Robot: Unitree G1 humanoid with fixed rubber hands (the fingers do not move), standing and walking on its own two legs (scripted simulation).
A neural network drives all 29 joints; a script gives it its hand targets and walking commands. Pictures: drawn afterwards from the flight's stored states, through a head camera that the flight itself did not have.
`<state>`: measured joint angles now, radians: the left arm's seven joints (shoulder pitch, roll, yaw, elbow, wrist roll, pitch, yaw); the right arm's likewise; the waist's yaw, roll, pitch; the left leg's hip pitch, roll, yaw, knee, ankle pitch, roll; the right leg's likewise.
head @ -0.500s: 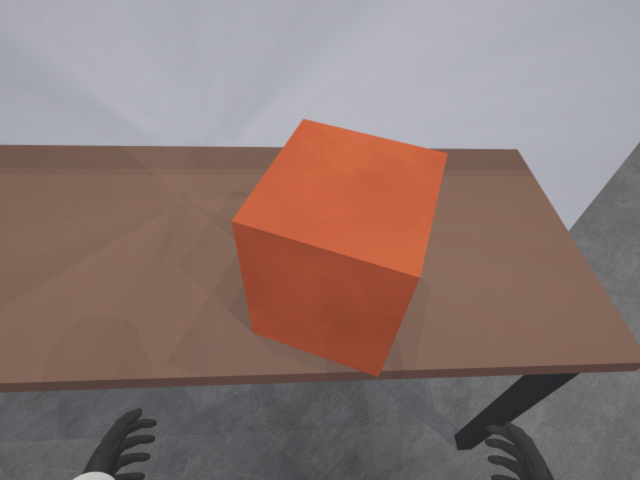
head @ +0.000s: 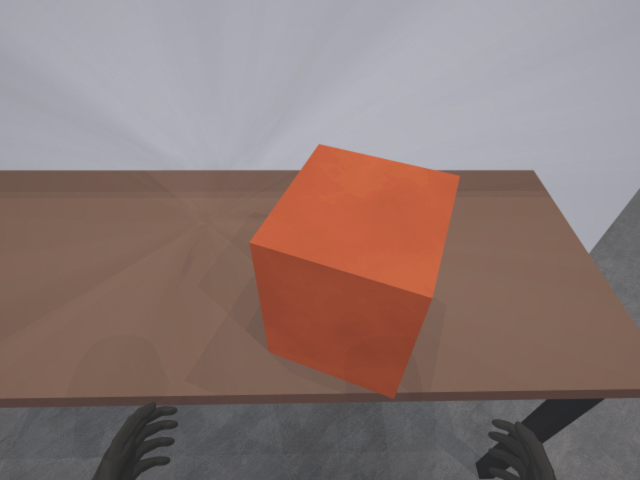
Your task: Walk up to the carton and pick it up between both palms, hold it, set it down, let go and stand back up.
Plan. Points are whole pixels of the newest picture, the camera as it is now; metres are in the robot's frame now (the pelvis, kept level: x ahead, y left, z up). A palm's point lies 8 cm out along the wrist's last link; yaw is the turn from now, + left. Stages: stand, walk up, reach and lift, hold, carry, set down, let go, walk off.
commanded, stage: reach and lift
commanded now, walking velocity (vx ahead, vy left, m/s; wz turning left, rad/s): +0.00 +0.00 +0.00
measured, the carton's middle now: (356, 271) +0.41 -0.01 +0.04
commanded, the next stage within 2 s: none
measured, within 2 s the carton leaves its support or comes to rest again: neither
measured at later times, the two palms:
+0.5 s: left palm out of the picture +0.12 +0.26 +0.00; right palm out of the picture +0.14 -0.16 +0.01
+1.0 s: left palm (106, 436) +0.18 +0.25 +0.04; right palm (506, 436) +0.19 -0.16 +0.04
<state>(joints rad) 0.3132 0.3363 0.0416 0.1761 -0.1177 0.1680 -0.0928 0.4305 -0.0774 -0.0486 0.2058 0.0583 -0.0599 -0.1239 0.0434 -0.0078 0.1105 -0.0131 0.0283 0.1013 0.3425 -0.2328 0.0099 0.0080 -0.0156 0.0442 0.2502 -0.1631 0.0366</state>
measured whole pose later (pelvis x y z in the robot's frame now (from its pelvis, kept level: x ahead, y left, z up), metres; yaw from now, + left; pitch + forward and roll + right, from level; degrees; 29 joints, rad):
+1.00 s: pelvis +0.00 +0.00 -0.01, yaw +2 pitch -6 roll -2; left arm 0.34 0.48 -0.02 -0.13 -0.34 0.09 -0.14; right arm 0.46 0.00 0.07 -0.23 0.15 0.08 -0.33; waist 0.07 -0.02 0.10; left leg -0.06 0.03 0.07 0.44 -0.28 0.02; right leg -0.02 -0.02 0.02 0.33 -0.21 0.03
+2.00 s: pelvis -0.01 +0.01 +0.00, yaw +1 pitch -3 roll -1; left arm -0.42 0.48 0.10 0.12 -0.27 0.59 -0.17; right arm -0.20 -0.12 -0.03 -0.13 0.30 0.52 -0.35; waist -0.06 -0.03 0.07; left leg -0.10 0.02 0.09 0.39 -0.23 0.03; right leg -0.07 -0.03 0.03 0.29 -0.16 0.05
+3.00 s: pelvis -0.02 +0.00 +0.00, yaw +3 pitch +2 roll -2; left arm -1.10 0.50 -0.04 1.03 -0.23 0.37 -0.15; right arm -0.86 -0.10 -0.04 0.67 0.31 0.37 -0.31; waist -0.19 -0.05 -0.05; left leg -0.24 0.02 0.05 0.38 -0.18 0.02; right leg -0.18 -0.02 -0.01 0.25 -0.11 0.04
